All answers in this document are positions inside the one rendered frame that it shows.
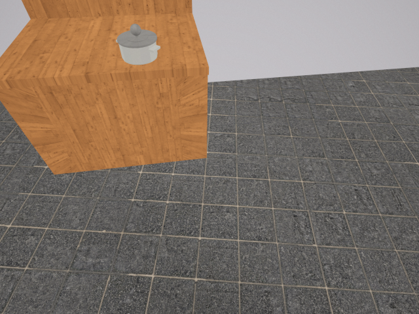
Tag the lid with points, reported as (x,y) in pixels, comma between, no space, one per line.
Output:
(145,38)

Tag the table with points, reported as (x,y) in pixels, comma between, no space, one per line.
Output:
(83,108)

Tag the pot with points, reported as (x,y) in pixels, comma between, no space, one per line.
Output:
(139,56)

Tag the knob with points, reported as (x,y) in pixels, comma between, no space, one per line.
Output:
(135,29)

